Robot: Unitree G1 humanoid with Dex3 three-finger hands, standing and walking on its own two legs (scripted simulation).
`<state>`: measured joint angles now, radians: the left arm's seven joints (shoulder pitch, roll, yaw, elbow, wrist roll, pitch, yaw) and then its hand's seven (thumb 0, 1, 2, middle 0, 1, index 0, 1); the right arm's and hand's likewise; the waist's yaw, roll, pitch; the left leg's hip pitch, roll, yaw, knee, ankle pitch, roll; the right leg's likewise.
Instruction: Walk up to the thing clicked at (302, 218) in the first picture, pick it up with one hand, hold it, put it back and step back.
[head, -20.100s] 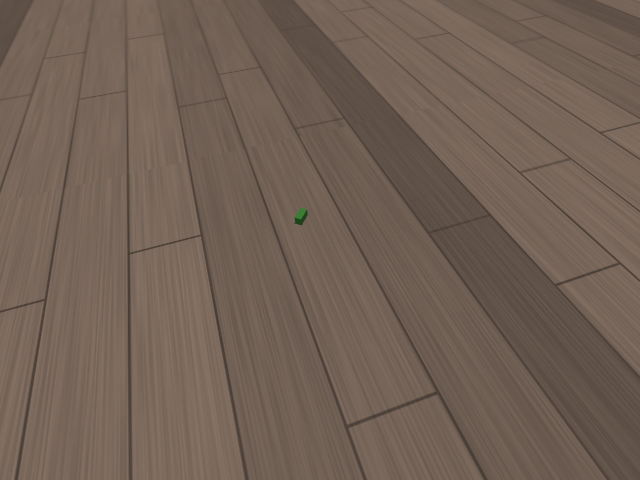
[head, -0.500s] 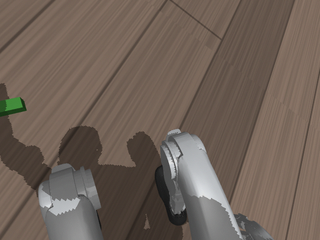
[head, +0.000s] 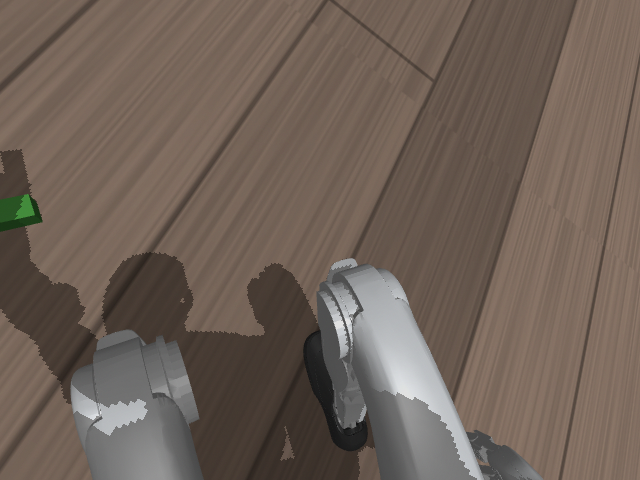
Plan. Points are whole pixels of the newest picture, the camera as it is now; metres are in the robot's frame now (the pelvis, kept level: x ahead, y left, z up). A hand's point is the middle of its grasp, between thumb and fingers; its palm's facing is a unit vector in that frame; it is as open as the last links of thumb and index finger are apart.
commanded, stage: approach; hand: left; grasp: from above
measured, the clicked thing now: (7, 214) +0.51 +0.30 -0.30
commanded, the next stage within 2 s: close in in 0.42 s
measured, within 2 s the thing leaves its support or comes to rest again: neither
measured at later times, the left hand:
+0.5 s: hand out of the picture +0.49 +0.33 -0.18, palm faces -0.44 -0.10 -0.89, open 13.0 cm
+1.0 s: hand out of the picture +0.48 +0.30 -0.22, palm faces -0.45 -0.10 -0.89, open 13.3 cm
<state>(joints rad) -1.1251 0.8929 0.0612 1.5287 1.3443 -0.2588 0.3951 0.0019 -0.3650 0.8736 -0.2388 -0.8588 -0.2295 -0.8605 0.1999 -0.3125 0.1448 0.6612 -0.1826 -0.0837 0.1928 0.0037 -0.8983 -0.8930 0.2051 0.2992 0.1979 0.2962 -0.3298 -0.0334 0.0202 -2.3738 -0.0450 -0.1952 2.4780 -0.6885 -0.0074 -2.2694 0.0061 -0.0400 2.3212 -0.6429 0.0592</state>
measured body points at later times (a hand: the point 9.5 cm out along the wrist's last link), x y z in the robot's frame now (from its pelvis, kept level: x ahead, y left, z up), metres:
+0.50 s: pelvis +0.00 -0.01 +0.00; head +0.26 +0.09 +0.35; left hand +0.51 +0.33 -0.13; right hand +0.03 -0.28 -0.07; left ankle +0.07 +0.12 -0.28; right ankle +0.12 -0.15 -0.28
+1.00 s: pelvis +0.00 +0.00 -0.01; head +0.27 +0.11 +0.33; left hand +0.50 +0.30 -0.17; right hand +0.02 -0.27 -0.06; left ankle +0.07 +0.12 -0.28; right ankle +0.12 -0.15 -0.28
